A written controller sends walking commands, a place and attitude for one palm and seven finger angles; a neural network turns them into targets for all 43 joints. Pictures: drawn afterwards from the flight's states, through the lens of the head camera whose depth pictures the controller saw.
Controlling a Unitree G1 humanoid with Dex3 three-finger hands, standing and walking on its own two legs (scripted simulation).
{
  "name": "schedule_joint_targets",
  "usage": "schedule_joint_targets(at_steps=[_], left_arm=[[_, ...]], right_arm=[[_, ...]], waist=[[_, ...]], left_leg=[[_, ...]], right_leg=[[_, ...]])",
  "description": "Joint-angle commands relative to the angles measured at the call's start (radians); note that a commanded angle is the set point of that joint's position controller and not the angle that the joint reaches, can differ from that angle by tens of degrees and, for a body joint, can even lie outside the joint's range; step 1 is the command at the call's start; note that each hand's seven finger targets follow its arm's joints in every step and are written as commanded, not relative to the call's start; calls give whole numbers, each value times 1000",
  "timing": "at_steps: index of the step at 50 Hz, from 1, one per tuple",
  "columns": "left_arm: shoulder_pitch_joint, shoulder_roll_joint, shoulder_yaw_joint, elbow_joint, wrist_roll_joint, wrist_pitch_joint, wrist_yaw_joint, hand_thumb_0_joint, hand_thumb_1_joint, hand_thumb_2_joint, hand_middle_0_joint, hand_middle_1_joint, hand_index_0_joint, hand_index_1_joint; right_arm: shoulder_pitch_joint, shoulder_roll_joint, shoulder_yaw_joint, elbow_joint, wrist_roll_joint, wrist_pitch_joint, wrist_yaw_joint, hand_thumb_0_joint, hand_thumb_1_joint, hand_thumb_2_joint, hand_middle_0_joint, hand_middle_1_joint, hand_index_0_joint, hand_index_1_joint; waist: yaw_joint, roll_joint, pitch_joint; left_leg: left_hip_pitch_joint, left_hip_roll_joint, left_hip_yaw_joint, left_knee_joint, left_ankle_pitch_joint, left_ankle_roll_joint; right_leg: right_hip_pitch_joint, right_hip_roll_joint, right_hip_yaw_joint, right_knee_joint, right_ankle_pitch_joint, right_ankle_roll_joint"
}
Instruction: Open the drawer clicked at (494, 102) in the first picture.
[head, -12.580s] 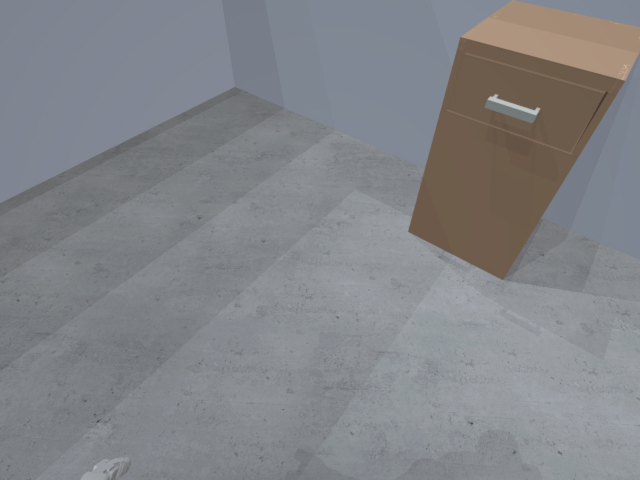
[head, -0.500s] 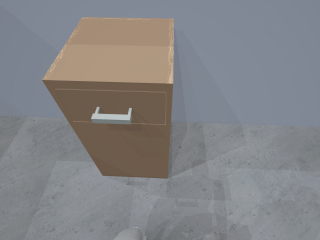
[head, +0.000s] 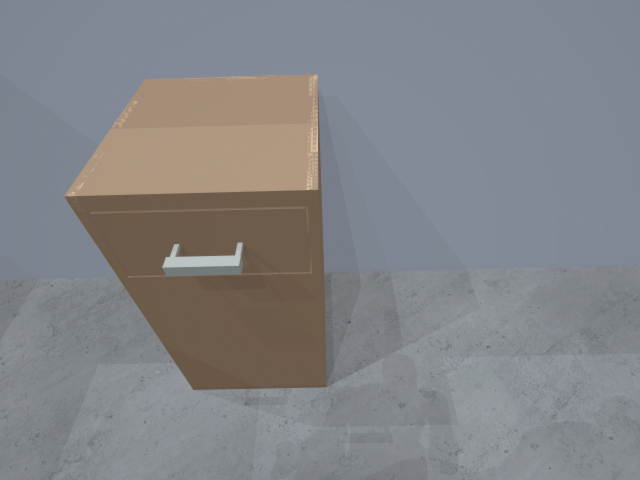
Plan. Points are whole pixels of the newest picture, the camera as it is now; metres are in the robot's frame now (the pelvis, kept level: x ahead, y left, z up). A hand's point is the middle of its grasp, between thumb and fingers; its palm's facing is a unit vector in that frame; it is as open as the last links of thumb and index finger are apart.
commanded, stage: look again from close up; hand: left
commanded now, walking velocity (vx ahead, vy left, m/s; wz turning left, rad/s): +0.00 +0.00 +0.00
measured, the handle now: (205, 256) +0.51 +0.25 -0.07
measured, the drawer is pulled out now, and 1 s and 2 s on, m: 0.00 0.00 0.00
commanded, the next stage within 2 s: shuffle to correct the standing spot in 0.36 s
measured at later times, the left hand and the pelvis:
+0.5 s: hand out of the picture +0.06 +0.18 -0.16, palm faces -0.01 -0.98 -0.22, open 7.3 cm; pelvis +0.04 -0.01 +0.01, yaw -1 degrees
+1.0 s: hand out of the picture +0.03 +0.23 -0.18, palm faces +0.07 -0.97 -0.23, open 7.4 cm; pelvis -0.01 +0.03 +0.00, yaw +2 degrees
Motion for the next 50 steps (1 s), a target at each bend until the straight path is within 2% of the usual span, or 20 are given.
schedule_joint_targets(at_steps=[1, 4, 8, 15, 23, 26, 29, 33, 35, 37, 39, 40, 41, 42, 44, 45, 46, 47, 49, 50], left_arm=[[-28, 153, 23, -95, -9, -17, 5, 0, 900, 900, -200, -300, -200, -300], [-12, 149, 15, -83, -12, -10, -2, 0, 900, 900, -200, -300, -200, -300], [0, 155, 13, -70, -18, -13, -7, 0, 900, 900, -200, -300, -200, -300], [24, 150, 12, -25, -24, -20, -9, 0, 900, 900, -200, -300, -200, -300], [53, 128, 6, 38, -21, -18, -7, 0, 900, 900, -200, -300, -200, -300], [48, 145, 14, 31, -19, -9, 1, 0, 900, 900, -200, -300, -200, -300], [67, 162, 28, 20, -18, 0, 8, 0, 900, 900, -200, -300, -200, -300], [62, 181, 46, -13, -15, 15, 12, 0, 900, 900, -200, -300, -200, -300], [57, 190, 54, -29, -13, 21, 11, 0, 900, 900, -200, -300, -200, -300], [40, 212, 61, -48, -9, 29, 9, 0, 900, 900, -200, -300, -200, -300], [24, 221, 66, -58, -3, 31, 6, 0, 900, 900, -200, -300, -200, -300], [17, 219, 66, -64, 3, 32, 7, 0, 900, 900, -200, -300, -200, -300], [0, 212, 64, -70, 9, 34, 8, 0, 900, 900, -200, -300, -200, -300], [-35, 215, 64, -84, 11, 34, 6, 0, 900, 900, -200, -300, -200, -300], [-68, 199, 57, -89, -1, 34, -3, 0, 900, 900, -200, -300, -200, -300], [-45, 153, 46, -92, -8, 37, -7, 0, 900, 900, -200, -300, -200, -300], [-12, 108, 34, -87, -15, 36, -10, 0, 900, 900, -200, -300, -200, -300], [0, 120, 33, -73, -12, 38, -9, 0, 900, 900, -200, -300, -200, -300], [-2, 119, 31, -40, 2, 43, -22, 0, 900, 900, -200, -300, -200, -300], [12, 117, 30, -24, 7, 41, -30, 0, 900, 900, -200, -300, -200, -300]], right_arm=[[72, -56, 5, -47, -1, -22, -1, 0, -900, -900, 200, 300, 200, 300], [64, -73, 13, -37, -3, -21, -2, 0, -900, -900, 200, 300, 200, 300], [94, -81, 25, -6, -4, -29, -5, 0, -900, -900, 200, 300, 200, 300], [115, -85, 35, 54, 1, -50, -18, 0, -900, -900, 200, 300, 200, 300], [124, -71, 40, 114, 6, -48, -26, 0, -900, -900, 200, 300, 200, 300], [113, -73, 32, 106, 11, -40, -30, 0, -900, -900, 200, 300, 200, 300], [105, -92, 19, 83, 7, -26, -35, 0, -900, -900, 200, 300, 200, 300], [75, -117, -2, 34, 2, -3, -35, 0, -900, -900, 200, 300, 200, 300], [52, -119, -11, 7, 1, 7, -33, 0, -900, -900, 200, 300, 200, 300], [31, -114, -16, -13, 1, 16, -28, 0, -900, -900, 200, 300, 200, 300], [0, -92, -19, -34, -1, 23, -25, 0, -900, -900, 200, 300, 200, 300], [-16, -82, -20, -41, -1, 24, -23, 0, -900, -900, 200, 300, 200, 300], [-3, -68, -20, -41, 0, 22, -23, 0, -900, -900, 200, 300, 200, 300], [20, -60, -21, -37, 2, 18, -18, 0, -900, -900, 200, 300, 200, 300], [99, -60, -12, -7, 3, -4, -11, 0, -900, -900, 200, 300, 200, 300], [122, -112, -16, 4, -5, -19, -12, 0, -900, -900, 200, 300, 200, 300], [122, -173, -25, 0, -12, -26, -17, 0, -900, -900, 200, 300, 200, 300], [91, -174, -20, -5, -12, -24, -18, 0, -900, -900, 200, 300, 200, 300], [34, -159, -9, -15, -14, -26, -21, 0, -900, -900, 200, 300, 200, 300], [17, -154, -6, -16, -15, -25, -21, 0, -900, -900, 200, 300, 200, 300]], waist=[[-23, -62, 67], [-6, -73, 149], [1, -74, 113], [17, -44, -37], [16, -47, 22], [17, -27, 37], [20, -25, -12], [20, -46, -42], [24, -76, -48], [25, -137, -34], [34, -214, 0], [39, -220, 19], [27, -219, 10], [4, -233, 19], [-35, -167, 6], [-27, 25, -11], [-12, 226, -18], [-9, 169, -14], [9, 142, 52], [15, 124, 71]], left_leg=[[64, 42, -49, -66, 29, 29], [18, 46, -70, -105, -25, 29], [35, 48, -67, -132, 12, 25], [98, 70, -67, -143, 172, 22], [117, 77, -60, -149, 208, 24], [112, 80, -59, -131, 330, 19], [137, 88, -47, -74, 445, 18], [116, 96, -49, -8, 500, 23], [77, 78, -46, 37, 429, 18], [28, 35, -27, 118, 289, 2], [-56, -12, -15, 227, -93, -18], [-82, -17, -21, 261, -235, -19], [-55, -11, -35, 260, -262, -13], [-14, -2, -38, 196, -231, -10], [153, 6, -24, -68, 27, 3], [194, 119, -191, -167, 131, 56], [175, 279, -416, -291, 121, 144], [77, 313, -445, -365, -80, 198], [-54, 274, -432, -442, -402, 186], [-75, 263, -409, -445, -419, 182]], right_leg=[[-123, -139, 153, -210, 91, -42], [-148, -115, 151, -251, -53, -28], [-91, -111, 152, -262, -25, -23], [80, -117, 127, -209, 277, -11], [69, -111, 111, -216, 353, -2], [67, -125, 116, -171, 486, 0], [71, -142, 122, -110, 597, -6], [52, -162, 116, -50, 611, -11], [51, -193, 138, -54, 610, -27], [35, -251, 180, -82, 613, -68], [39, -336, 247, -131, 717, -145], [26, -366, 261, -150, 729, -179], [-4, -362, 248, -156, 678, -184], [-50, -333, 207, -150, 581, -159], [-129, -222, 120, -60, 330, -61], [-187, -106, 51, 60, 89, -1], [-227, -29, -5, 193, -194, 42], [-169, -40, 53, 271, -240, 24], [-147, -54, 66, 331, -171, 9], [-149, -54, 64, 344, -146, 9]])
